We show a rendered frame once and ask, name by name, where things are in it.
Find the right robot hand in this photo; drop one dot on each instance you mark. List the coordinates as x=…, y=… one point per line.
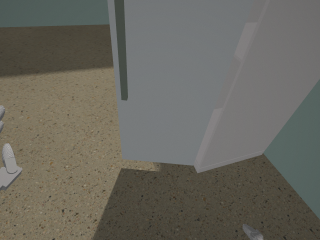
x=252, y=233

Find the left robot hand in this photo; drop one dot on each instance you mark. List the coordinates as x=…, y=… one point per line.
x=10, y=172

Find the fridge door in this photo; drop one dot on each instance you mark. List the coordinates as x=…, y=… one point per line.
x=178, y=53

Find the handle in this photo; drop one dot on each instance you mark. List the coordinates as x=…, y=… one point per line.
x=121, y=46

